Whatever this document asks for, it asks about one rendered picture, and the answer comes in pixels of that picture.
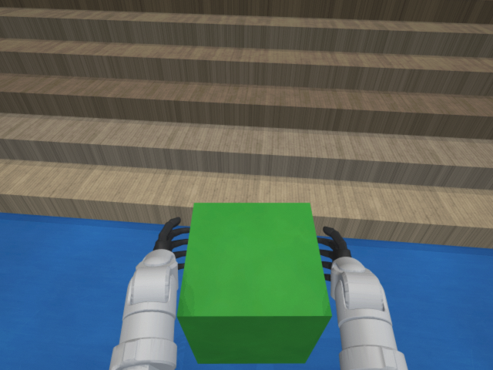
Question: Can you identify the carton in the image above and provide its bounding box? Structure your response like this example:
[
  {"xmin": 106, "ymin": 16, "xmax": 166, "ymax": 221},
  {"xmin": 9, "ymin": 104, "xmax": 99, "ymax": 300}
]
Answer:
[{"xmin": 177, "ymin": 203, "xmax": 332, "ymax": 364}]

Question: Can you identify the right robot forearm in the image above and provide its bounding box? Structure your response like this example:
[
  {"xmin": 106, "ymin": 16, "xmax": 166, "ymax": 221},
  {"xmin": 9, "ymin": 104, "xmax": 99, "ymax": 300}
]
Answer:
[{"xmin": 330, "ymin": 257, "xmax": 408, "ymax": 370}]

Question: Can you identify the right robot hand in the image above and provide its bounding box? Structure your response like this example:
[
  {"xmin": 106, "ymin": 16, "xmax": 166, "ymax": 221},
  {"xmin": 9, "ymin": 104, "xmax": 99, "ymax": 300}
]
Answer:
[{"xmin": 317, "ymin": 227, "xmax": 351, "ymax": 281}]

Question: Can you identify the left robot forearm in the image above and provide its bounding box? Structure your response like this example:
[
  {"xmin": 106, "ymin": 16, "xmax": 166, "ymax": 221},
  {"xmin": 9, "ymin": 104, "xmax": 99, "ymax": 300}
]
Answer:
[{"xmin": 109, "ymin": 249, "xmax": 179, "ymax": 370}]

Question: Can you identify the left robot hand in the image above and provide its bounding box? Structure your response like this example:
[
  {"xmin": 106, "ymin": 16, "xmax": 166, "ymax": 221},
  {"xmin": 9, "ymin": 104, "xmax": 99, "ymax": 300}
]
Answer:
[{"xmin": 153, "ymin": 217, "xmax": 190, "ymax": 270}]

